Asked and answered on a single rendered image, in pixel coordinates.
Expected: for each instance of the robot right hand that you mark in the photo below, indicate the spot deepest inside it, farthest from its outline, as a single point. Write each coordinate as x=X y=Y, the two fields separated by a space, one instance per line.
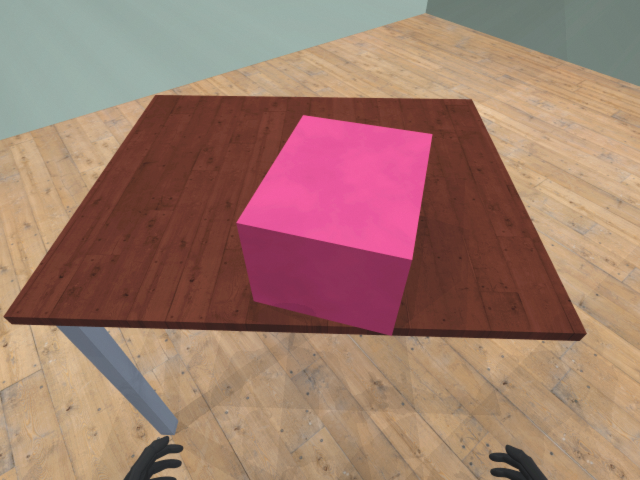
x=518 y=459

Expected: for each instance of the carton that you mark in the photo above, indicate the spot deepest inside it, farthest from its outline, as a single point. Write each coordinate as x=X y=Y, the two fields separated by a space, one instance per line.
x=330 y=231

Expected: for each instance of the table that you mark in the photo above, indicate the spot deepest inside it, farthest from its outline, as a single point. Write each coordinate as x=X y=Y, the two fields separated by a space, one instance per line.
x=155 y=244

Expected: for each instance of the robot left hand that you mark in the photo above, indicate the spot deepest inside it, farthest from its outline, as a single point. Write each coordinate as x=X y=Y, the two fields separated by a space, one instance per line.
x=145 y=466

